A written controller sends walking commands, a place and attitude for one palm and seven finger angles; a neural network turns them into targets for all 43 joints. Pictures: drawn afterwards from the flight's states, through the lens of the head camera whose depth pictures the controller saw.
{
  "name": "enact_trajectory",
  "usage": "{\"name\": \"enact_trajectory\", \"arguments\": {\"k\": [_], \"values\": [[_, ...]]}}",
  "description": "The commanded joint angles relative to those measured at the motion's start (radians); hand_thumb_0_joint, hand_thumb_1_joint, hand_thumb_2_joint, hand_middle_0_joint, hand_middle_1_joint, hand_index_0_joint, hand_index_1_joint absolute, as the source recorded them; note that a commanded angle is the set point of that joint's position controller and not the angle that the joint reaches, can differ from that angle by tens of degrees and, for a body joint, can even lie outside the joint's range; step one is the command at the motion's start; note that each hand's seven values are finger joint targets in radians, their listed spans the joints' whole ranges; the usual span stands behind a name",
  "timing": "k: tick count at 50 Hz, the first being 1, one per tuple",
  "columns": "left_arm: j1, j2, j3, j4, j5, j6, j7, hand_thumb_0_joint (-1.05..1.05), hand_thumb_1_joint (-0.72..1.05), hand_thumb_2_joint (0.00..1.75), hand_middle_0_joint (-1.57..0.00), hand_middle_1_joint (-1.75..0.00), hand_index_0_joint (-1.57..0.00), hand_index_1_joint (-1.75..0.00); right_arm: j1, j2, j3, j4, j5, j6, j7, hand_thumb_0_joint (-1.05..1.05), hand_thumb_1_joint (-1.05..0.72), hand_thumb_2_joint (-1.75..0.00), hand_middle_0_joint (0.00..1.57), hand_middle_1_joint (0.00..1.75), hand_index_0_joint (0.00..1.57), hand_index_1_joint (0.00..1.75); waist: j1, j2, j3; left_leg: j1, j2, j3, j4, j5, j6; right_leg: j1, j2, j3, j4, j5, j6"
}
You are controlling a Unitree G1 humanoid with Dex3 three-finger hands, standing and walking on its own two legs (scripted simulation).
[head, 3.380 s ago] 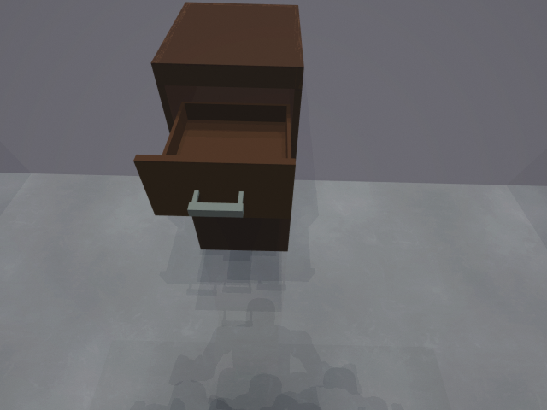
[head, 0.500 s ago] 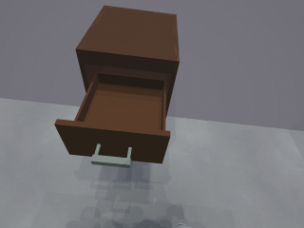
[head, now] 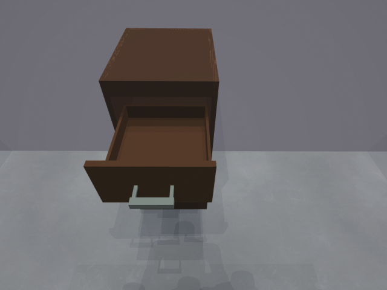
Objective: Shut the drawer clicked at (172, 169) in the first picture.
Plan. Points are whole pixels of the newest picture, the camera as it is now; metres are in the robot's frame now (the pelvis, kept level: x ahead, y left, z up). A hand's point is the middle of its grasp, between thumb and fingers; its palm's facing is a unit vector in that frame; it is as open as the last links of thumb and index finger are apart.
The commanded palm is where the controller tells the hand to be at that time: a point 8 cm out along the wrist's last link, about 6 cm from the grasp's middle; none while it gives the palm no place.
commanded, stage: come to a stop and stand still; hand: left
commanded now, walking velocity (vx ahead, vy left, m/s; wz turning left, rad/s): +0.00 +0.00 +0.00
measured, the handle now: (152, 196) +0.37 +0.14 -0.08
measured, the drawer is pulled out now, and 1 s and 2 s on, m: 0.30 0.30 0.30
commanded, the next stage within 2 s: look again from close up in 0.42 s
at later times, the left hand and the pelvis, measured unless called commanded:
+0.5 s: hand out of the picture -0.09 +0.11 -0.18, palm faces +0.08 -0.99 -0.14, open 7.4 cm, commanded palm none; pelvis -0.01 -0.02 +0.00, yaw +0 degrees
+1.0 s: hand out of the picture +0.09 +0.17 -0.18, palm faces +0.03 -0.97 -0.24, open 7.3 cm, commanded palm none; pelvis +0.03 -0.01 -0.01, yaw +1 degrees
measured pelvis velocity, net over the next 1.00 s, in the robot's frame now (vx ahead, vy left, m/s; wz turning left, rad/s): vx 0.03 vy -0.01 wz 0.01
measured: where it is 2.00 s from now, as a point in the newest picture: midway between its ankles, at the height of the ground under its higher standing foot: outside the picture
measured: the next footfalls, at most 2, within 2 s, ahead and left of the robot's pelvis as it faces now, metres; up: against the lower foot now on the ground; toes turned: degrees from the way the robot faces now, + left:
none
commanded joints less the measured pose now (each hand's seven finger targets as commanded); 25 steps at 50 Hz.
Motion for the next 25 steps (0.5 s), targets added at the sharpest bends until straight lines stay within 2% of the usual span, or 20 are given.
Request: {"name": "enact_trajectory", "arguments": {"k": [1, 6, 9, 15, 19, 22, 25], "values": [[0.084, 0.084, 0.013, -0.014, 0.001, -0.011, 0.007, 0.00, 0.90, 0.90, -0.20, -0.30, -0.20, -0.30, 0.067, -0.085, -0.018, -0.011, 0.005, -0.006, -0.006, 0.00, -0.90, -0.90, 0.20, 0.30, 0.20, 0.30, -0.008, -0.052, 0.130, 0.062, 0.155, -0.202, -0.103, -0.241, -0.050, -0.230, -0.067, 0.074, -0.122, -0.091, -0.041], [0.122, 0.072, 0.017, -0.017, 0.002, -0.008, 0.006, 0.00, 0.90, 0.90, -0.20, -0.30, -0.20, -0.30, 0.095, -0.063, -0.018, -0.004, -0.001, 0.004, -0.005, 0.00, -0.90, -0.90, 0.20, 0.30, 0.20, 0.30, -0.002, -0.023, 0.175, 0.009, 0.137, -0.199, -0.093, -0.306, -0.055, -0.285, -0.058, 0.082, -0.135, -0.205, -0.047], [0.138, 0.058, 0.019, -0.018, 0.002, -0.008, 0.006, 0.00, 0.90, 0.90, -0.20, -0.30, -0.20, -0.30, 0.116, -0.048, -0.019, -0.004, -0.005, 0.004, -0.008, 0.00, -0.90, -0.90, 0.20, 0.30, 0.20, 0.30, -0.003, -0.004, 0.166, -0.003, 0.134, -0.201, -0.085, -0.309, -0.057, -0.296, -0.056, 0.088, -0.124, -0.214, -0.052], [0.165, 0.035, 0.019, -0.012, 0.001, -0.013, 0.007, 0.00, 0.90, 0.90, -0.20, -0.30, -0.20, -0.30, 0.136, -0.033, -0.019, -0.008, -0.004, -0.002, -0.013, 0.00, -0.90, -0.90, 0.20, 0.30, 0.20, 0.30, -0.001, 0.005, 0.136, -0.007, 0.140, -0.216, -0.082, -0.294, -0.053, -0.283, -0.050, 0.084, -0.102, -0.173, -0.056], [0.180, 0.024, 0.017, -0.004, 0.001, -0.014, 0.006, 0.00, 0.90, 0.90, -0.20, -0.30, -0.20, -0.30, 0.137, -0.026, -0.018, -0.009, -0.004, 0.000, -0.014, 0.00, -0.90, -0.90, 0.20, 0.30, 0.20, 0.30, 0.000, 0.006, 0.152, -0.010, 0.136, -0.216, -0.072, -0.291, -0.054, -0.308, -0.050, 0.090, -0.111, -0.197, -0.058], [0.183, 0.020, 0.013, -0.003, 0.001, -0.018, 0.006, 0.00, 0.90, 0.90, -0.20, -0.30, -0.20, -0.30, 0.138, -0.024, -0.017, -0.011, -0.002, -0.002, -0.015, 0.00, -0.90, -0.90, 0.20, 0.30, 0.20, 0.30, -0.001, -0.015, 0.141, 0.004, 0.136, -0.207, -0.053, -0.248, -0.052, -0.305, -0.053, 0.098, -0.116, -0.171, -0.057], [0.183, 0.016, 0.009, -0.002, -0.002, -0.025, 0.008, 0.00, 0.90, 0.90, -0.20, -0.30, -0.20, -0.30, 0.135, -0.023, -0.012, -0.010, 0.000, -0.007, -0.017, 0.00, -0.90, -0.90, 0.20, 0.30, 0.20, 0.30, -0.007, -0.012, 0.118, 0.034, 0.143, -0.209, -0.037, -0.202, -0.049, -0.298, -0.057, 0.101, -0.111, -0.126, -0.054]]}}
